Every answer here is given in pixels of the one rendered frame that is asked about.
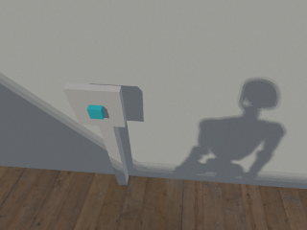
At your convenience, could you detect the panel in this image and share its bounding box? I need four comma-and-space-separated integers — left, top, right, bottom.
63, 82, 129, 186

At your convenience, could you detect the button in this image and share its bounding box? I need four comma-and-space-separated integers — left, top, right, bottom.
87, 104, 106, 120

